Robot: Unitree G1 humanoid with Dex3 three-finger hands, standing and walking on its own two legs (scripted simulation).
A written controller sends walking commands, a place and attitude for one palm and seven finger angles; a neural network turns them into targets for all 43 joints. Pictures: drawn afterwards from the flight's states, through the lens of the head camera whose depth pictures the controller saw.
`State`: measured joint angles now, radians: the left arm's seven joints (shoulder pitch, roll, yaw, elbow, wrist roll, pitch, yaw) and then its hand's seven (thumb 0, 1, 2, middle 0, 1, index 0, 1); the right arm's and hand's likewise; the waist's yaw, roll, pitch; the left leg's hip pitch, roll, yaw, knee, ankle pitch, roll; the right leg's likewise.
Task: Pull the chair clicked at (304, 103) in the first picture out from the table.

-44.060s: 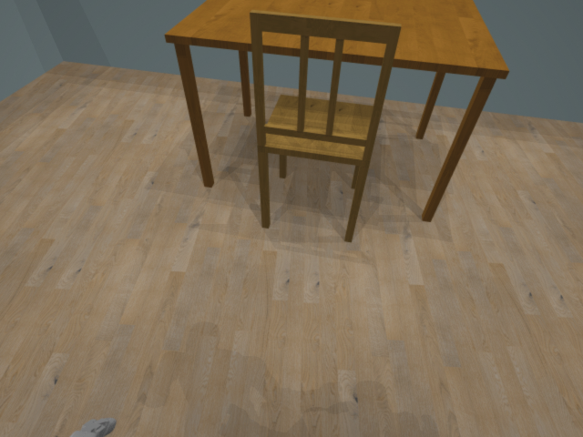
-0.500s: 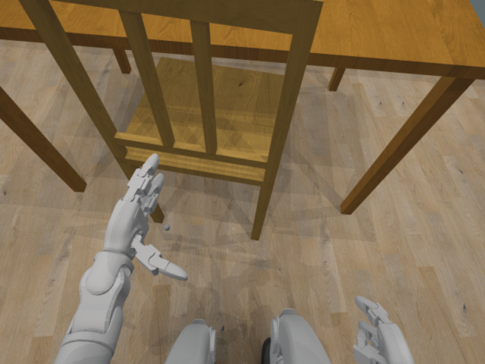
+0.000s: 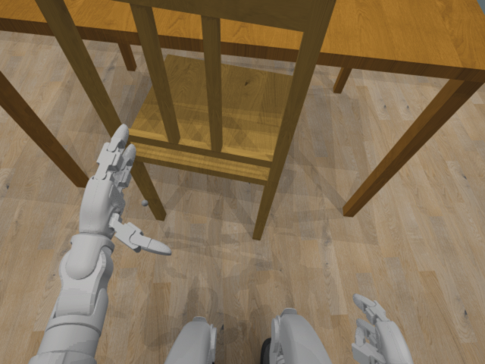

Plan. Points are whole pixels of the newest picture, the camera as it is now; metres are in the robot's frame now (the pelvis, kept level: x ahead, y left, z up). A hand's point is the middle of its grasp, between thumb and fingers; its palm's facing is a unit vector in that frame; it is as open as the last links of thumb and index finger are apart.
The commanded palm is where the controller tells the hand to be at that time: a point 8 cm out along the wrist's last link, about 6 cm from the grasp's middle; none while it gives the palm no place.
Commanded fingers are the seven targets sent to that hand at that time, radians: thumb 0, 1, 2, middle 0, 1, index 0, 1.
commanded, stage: push the fingers through the gap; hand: left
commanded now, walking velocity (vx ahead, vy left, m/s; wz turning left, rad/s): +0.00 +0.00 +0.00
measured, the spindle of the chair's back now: (161, 87) +0.58 +0.17 +0.05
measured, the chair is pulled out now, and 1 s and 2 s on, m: -0.09 -0.09 -0.09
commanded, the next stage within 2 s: hook a spindle and tug to test in 1.46 s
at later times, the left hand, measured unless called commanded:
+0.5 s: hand (170, 189) +0.39 +0.13 +0.02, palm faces -0.16 -0.99 -0.04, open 16.9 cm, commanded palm +0.38 +0.19 +0.02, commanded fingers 0.00 -0.50 0.30 -0.06 -0.08 -0.06 -0.08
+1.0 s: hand (172, 159) +0.44 +0.14 +0.02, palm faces -0.09 -1.00 -0.04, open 16.9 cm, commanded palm +0.42 +0.18 +0.02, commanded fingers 0.00 -0.50 0.30 -0.06 -0.08 -0.06 -0.08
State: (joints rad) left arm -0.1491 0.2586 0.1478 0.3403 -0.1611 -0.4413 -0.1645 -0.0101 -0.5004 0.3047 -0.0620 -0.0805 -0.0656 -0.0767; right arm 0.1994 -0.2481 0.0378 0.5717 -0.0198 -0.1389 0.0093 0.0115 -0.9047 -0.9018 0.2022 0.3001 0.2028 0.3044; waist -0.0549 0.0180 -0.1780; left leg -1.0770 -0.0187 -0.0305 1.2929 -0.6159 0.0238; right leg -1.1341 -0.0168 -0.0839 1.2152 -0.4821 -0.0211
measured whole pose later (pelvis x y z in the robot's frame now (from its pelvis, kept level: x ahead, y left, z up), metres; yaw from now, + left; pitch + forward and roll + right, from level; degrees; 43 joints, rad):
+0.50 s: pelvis +0.00 +0.00 +0.00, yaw -1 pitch +24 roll -2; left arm -0.32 0.25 0.13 0.54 -0.15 -0.37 -0.20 -0.01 -0.50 0.30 -0.06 -0.08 -0.06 -0.08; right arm 0.25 -0.25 0.03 0.60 -0.01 -0.10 0.01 0.01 -0.90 -0.90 0.20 0.30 0.20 0.30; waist -0.08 0.03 -0.17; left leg -1.08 -0.01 -0.01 1.26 -0.60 0.03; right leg -1.15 -0.01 -0.06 1.19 -0.46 -0.01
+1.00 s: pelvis -0.01 +0.00 +0.00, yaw -1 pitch +26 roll -2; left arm -0.57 0.29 0.24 0.79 -0.11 -0.45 -0.16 -0.01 -0.50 0.30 -0.06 -0.08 -0.06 -0.08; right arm 0.26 -0.26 0.04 0.63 -0.04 -0.10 0.02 0.01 -0.91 -0.90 0.20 0.30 0.20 0.30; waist -0.13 0.02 -0.17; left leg -1.15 -0.01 -0.01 1.30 -0.60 0.03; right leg -1.22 0.00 -0.06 1.21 -0.45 -0.02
